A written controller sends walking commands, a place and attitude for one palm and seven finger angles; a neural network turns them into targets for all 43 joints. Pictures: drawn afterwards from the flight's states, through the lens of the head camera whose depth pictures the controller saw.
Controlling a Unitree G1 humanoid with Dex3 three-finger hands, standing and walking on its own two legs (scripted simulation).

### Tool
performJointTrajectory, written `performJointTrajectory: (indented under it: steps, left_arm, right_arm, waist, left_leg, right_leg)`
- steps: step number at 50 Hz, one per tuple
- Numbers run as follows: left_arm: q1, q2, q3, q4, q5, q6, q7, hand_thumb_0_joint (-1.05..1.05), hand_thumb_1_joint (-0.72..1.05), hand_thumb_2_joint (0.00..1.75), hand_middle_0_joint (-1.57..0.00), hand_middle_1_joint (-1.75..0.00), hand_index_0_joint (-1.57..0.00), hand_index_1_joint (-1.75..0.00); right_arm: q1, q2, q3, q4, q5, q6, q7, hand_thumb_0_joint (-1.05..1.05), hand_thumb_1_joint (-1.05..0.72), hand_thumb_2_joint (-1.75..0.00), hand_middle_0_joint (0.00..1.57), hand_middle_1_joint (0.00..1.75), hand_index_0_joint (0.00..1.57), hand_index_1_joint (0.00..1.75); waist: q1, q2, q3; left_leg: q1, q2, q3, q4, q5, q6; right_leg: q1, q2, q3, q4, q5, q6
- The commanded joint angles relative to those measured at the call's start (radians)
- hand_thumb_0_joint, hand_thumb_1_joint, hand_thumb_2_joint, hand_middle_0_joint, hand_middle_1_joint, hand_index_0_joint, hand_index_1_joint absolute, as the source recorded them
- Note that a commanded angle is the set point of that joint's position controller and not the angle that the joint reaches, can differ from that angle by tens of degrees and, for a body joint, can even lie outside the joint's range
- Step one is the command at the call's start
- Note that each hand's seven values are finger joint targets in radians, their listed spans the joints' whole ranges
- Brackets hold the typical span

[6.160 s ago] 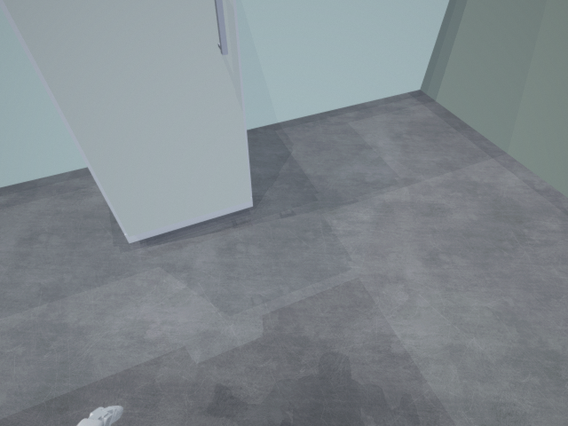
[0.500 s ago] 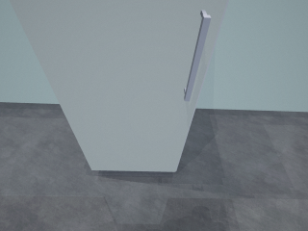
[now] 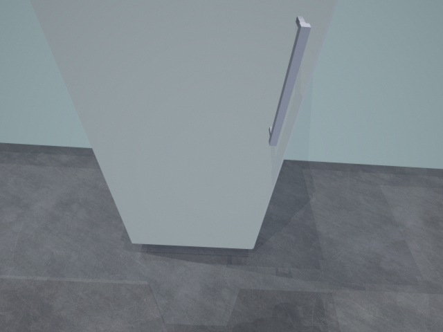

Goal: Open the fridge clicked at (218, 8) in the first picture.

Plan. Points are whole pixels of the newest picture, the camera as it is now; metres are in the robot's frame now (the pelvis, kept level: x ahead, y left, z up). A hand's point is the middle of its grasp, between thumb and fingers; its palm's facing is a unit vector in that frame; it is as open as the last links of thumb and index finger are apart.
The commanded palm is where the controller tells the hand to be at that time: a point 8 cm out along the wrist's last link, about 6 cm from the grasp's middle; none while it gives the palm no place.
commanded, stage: look again from close up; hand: right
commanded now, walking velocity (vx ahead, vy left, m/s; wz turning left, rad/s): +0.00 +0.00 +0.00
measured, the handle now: (284, 90) +0.56 -0.09 +0.17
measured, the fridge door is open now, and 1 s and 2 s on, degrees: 0 0 0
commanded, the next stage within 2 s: shuffle to correct the standing spot in 0.78 s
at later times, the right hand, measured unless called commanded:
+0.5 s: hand out of the picture +0.03 -0.16 -0.17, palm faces +0.01 +0.98 -0.22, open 7.4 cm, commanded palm none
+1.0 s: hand out of the picture +0.04 -0.16 -0.17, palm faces +0.02 +0.97 -0.24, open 7.4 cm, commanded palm none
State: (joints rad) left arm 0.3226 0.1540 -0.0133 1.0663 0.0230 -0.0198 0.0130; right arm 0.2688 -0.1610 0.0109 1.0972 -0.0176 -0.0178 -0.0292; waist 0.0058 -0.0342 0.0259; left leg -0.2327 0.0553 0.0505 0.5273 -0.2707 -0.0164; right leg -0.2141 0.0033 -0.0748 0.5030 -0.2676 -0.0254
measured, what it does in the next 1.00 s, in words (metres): stands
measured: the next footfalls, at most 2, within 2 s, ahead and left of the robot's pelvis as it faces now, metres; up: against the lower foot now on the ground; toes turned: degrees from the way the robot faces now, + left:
right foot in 1.82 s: +0.18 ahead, -0.06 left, +0.00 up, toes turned -5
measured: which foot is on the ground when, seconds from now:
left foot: down 0.00-1.00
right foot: down 0.00-1.00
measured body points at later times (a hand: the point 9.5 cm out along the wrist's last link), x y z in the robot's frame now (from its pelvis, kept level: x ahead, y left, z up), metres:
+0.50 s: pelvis +0.01 +0.02 +0.00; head +0.02 +0.03 +0.45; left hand +0.04 +0.27 -0.15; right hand +0.03 -0.21 -0.15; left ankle +0.01 +0.13 -0.74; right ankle +0.00 -0.10 -0.74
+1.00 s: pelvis +0.01 +0.04 +0.00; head +0.02 +0.04 +0.45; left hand +0.04 +0.27 -0.15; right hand +0.04 -0.21 -0.15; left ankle +0.01 +0.13 -0.74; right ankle +0.00 -0.10 -0.74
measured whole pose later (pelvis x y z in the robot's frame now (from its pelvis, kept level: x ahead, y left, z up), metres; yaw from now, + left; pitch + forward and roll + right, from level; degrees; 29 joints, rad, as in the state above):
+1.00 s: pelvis +0.01 +0.04 +0.00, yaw +0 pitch -1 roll -1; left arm 0.24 0.19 -0.01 1.12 0.03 -0.01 0.02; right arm 0.23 -0.21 -0.01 1.09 -0.02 -0.02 -0.02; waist -0.01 0.00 0.03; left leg -0.19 0.00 0.08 0.47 -0.27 0.04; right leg -0.17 -0.05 -0.05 0.44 -0.25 0.03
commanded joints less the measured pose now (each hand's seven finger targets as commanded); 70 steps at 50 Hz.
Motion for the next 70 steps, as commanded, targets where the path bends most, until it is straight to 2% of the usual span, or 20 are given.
performJointTrajectory:
  steps: [1,7,11,25,44,46,50,53,55,57,58,60,61,62,64,66,67,68,69,70]
  left_arm:
    - [0.026,0.115,0.022,-0.042,-0.007,-0.020,0.009,0.00,0.90,0.90,-0.20,-0.30,-0.20,-0.30]
    - [0.007,0.120,0.023,-0.031,-0.008,-0.020,0.010,0.00,0.90,0.90,-0.20,-0.30,-0.20,-0.30]
    - [-0.014,0.133,0.026,-0.026,-0.008,-0.024,0.011,0.00,0.90,0.90,-0.20,-0.30,-0.20,-0.30]
    - [-0.068,0.160,0.029,-0.013,-0.007,-0.020,0.012,0.00,0.90,0.90,-0.20,-0.30,-0.20,-0.30]
    - [-0.084,0.177,0.028,0.004,-0.006,-0.016,0.011,0.00,0.90,0.90,-0.20,-0.30,-0.20,-0.30]
    - [-0.048,0.112,0.012,0.024,-0.001,-0.006,0.008,0.00,0.90,0.90,-0.20,-0.30,-0.20,-0.30]
    - [-0.026,0.101,0.015,0.020,0.008,0.005,0.000,0.00,0.90,0.90,-0.20,-0.30,-0.20,-0.30]
    - [-0.006,0.085,0.016,0.014,0.007,0.001,-0.001,0.00,0.90,0.90,-0.20,-0.30,-0.20,-0.30]
    - [0.009,0.076,0.017,0.013,0.005,-0.009,0.000,0.00,0.90,0.90,-0.20,-0.30,-0.20,-0.30]
    - [0.052,0.076,0.020,0.025,0.003,-0.018,0.003,0.00,0.90,0.90,-0.20,-0.30,-0.20,-0.30]
    - [0.080,0.089,0.022,0.036,0.003,-0.024,0.006,0.00,0.90,0.90,-0.20,-0.30,-0.20,-0.30]
    - [0.154,0.135,0.040,0.065,0.005,-0.029,0.016,0.00,0.90,0.90,-0.20,-0.30,-0.20,-0.30]
    - [0.180,0.148,0.046,0.071,0.007,-0.028,0.023,0.00,0.90,0.90,-0.20,-0.30,-0.20,-0.30]
    - [0.213,0.141,0.048,0.078,0.011,-0.028,0.027,0.00,0.90,0.90,-0.20,-0.30,-0.20,-0.30]
    - [0.207,0.138,0.050,0.072,0.016,-0.031,0.032,0.00,0.90,0.90,-0.20,-0.30,-0.20,-0.30]
    - [0.134,0.130,0.050,0.054,0.012,-0.029,0.034,0.00,0.90,0.90,-0.20,-0.30,-0.20,-0.30]
    - [0.084,0.113,0.046,0.042,0.004,-0.028,0.036,0.00,0.90,0.90,-0.20,-0.30,-0.20,-0.30]
    - [0.072,0.084,0.041,0.024,-0.012,-0.031,0.033,0.00,0.90,0.90,-0.20,-0.30,-0.20,-0.30]
    - [0.045,0.025,0.030,-0.008,-0.022,-0.030,0.030,0.00,0.90,0.90,-0.20,-0.30,-0.20,-0.30]
    - [0.014,0.024,0.031,-0.014,-0.026,-0.020,0.035,0.00,0.90,0.90,-0.20,-0.30,-0.20,-0.30]
  right_arm:
    - [0.037,-0.110,-0.020,-0.045,0.005,-0.011,-0.007,0.00,-0.90,-0.90,0.20,0.30,0.20,0.30]
    - [0.043,-0.127,-0.024,-0.045,0.002,-0.015,-0.005,0.00,-0.90,-0.90,0.20,0.30,0.20,0.30]
    - [0.036,-0.143,-0.030,-0.046,0.004,-0.018,-0.003,0.00,-0.90,-0.90,0.20,0.30,0.20,0.30]
    - [0.004,-0.181,-0.036,-0.045,0.003,-0.019,0.002,0.00,-0.90,-0.90,0.20,0.30,0.20,0.30]
    - [-0.030,-0.203,-0.041,-0.048,0.004,-0.018,0.005,0.00,-0.90,-0.90,0.20,0.30,0.20,0.30]
    - [0.009,-0.142,-0.028,-0.025,0.004,-0.007,0.005,0.00,-0.90,-0.90,0.20,0.30,0.20,0.30]
    - [0.038,-0.155,-0.041,-0.026,-0.002,0.005,0.014,0.00,-0.90,-0.90,0.20,0.30,0.20,0.30]
    - [0.069,-0.158,-0.052,-0.029,-0.001,0.005,0.016,0.00,-0.90,-0.90,0.20,0.30,0.20,0.30]
    - [0.089,-0.148,-0.056,-0.028,0.001,-0.002,0.018,0.00,-0.90,-0.90,0.20,0.30,0.20,0.30]
    - [0.088,-0.133,-0.058,-0.030,0.000,-0.008,0.020,0.00,-0.90,-0.90,0.20,0.30,0.20,0.30]
    - [0.088,-0.113,-0.056,-0.031,0.000,-0.011,0.021,0.00,-0.90,-0.90,0.20,0.30,0.20,0.30]
    - [0.068,-0.068,-0.051,-0.045,-0.003,-0.018,0.021,0.00,-0.90,-0.90,0.20,0.30,0.20,0.30]
    - [0.043,-0.054,-0.048,-0.058,-0.005,-0.020,0.021,0.00,-0.90,-0.90,0.20,0.30,0.20,0.30]
    - [-0.006,-0.057,-0.049,-0.075,-0.008,-0.021,0.023,0.00,-0.90,-0.90,0.20,0.30,0.20,0.30]
    - [-0.021,-0.043,-0.057,-0.084,-0.002,-0.024,0.028,0.00,-0.90,-0.90,0.20,0.30,0.20,0.30]
    - [0.037,-0.016,-0.063,-0.060,0.001,-0.029,0.036,0.00,-0.90,-0.90,0.20,0.30,0.20,0.30]
    - [0.118,-0.020,-0.068,-0.037,-0.001,-0.033,0.037,0.00,-0.90,-0.90,0.20,0.30,0.20,0.30]
    - [0.242,-0.067,-0.080,0.004,-0.004,-0.036,0.025,0.00,-0.90,-0.90,0.20,0.30,0.20,0.30]
    - [0.333,-0.142,-0.097,0.033,-0.005,-0.039,0.007,0.00,-0.90,-0.90,0.20,0.30,0.20,0.30]
    - [0.321,-0.138,-0.076,0.039,0.006,-0.037,0.003,0.00,-0.90,-0.90,0.20,0.30,0.20,0.30]
  waist:
    - [-0.006,0.051,0.061]
    - [-0.006,0.071,0.037]
    - [-0.008,0.046,0.006]
    - [-0.011,0.024,-0.010]
    - [-0.014,0.048,-0.013]
    - [-0.015,0.049,-0.012]
    - [-0.018,0.096,0.085]
    - [-0.018,0.112,0.120]
    - [-0.014,0.095,0.107]
    - [0.001,0.033,0.100]
    - [0.008,-0.032,0.088]
    - [0.028,-0.198,0.061]
    - [0.041,-0.230,0.079]
    - [0.064,-0.216,0.110]
    - [0.057,-0.171,0.104]
    - [0.007,-0.152,0.064]
    - [-0.043,-0.079,0.024]
    - [-0.087,0.060,-0.065]
    - [-0.111,0.303,-0.097]
    - [-0.100,0.252,-0.099]
  left_leg:
    - [-0.020,0.047,-0.077,-0.103,0.013,0.049]
    - [-0.010,0.056,-0.086,-0.122,0.047,0.050]
    - [0.006,0.063,-0.092,-0.122,0.105,0.054]
    - [0.033,0.069,-0.101,-0.149,0.156,0.060]
    - [0.055,0.070,-0.100,-0.170,0.166,0.063]
    - [0.047,0.064,-0.093,-0.178,0.004,0.058]
    - [-0.019,0.069,-0.142,-0.222,-0.297,0.085]
    - [-0.032,0.086,-0.165,-0.234,-0.340,0.111]
    - [-0.034,0.086,-0.154,-0.204,-0.265,0.122]
    - [-0.045,0.051,-0.095,-0.124,-0.164,0.113]
    - [-0.069,0.027,-0.055,-0.052,-0.104,0.102]
    - [-0.164,-0.044,0.068,0.155,-0.113,0.068]
    - [-0.255,-0.059,0.078,0.222,-0.216,0.062]
    - [-0.334,-0.053,0.062,0.280,-0.297,0.065]
    - [-0.339,-0.019,0.035,0.301,-0.332,0.069]
    - [-0.134,-0.021,0.061,0.121,-0.202,0.067]
    - [0.033,-0.034,0.077,-0.035,0.001,0.060]
    - [0.252,0.047,-0.028,-0.062,0.240,0.058]
    - [0.354,0.265,-0.259,-0.125,0.603,0.117]
    - [0.281,0.349,-0.291,-0.136,0.866,0.206]
  right_leg:
    - [-0.060,-0.105,0.118,-0.149,0.039,-0.014]
    - [-0.020,-0.103,0.102,-0.138,0.081,-0.011]
    - [0.011,-0.105,0.093,-0.130,0.131,-0.007]
    - [0.032,-0.113,0.082,-0.128,0.150,0.005]
    - [0.040,-0.119,0.085,-0.148,0.160,0.013]
    - [0.035,-0.110,0.069,-0.141,0.056,0.018]
    - [-0.057,-0.075,0.037,-0.088,-0.142,0.014]
    - [-0.098,-0.060,0.018,-0.025,-0.136,0.010]
    - [-0.074,-0.065,0.014,-0.003,-0.082,0.006]
    - [-0.034,-0.093,0.039,-0.025,-0.015,-0.006]
    - [0.012,-0.126,0.077,-0.051,0.050,-0.020]
    - [0.113,-0.261,0.234,-0.130,0.200,-0.094]
    - [0.170,-0.313,0.304,-0.150,0.308,-0.139]
    - [0.217,-0.343,0.340,-0.146,0.463,-0.174]
    - [0.206,-0.365,0.323,-0.128,0.544,-0.193]
    - [0.086,-0.287,0.194,-0.079,0.473,-0.128]
    - [0.011,-0.221,0.108,0.034,0.476,-0.074]
    - [-0.117,-0.149,0.035,0.165,0.335,-0.023]
    - [-0.269,-0.048,-0.036,0.332,-0.108,0.023]
    - [-0.230,-0.050,0.034,0.436,-0.352,0.030]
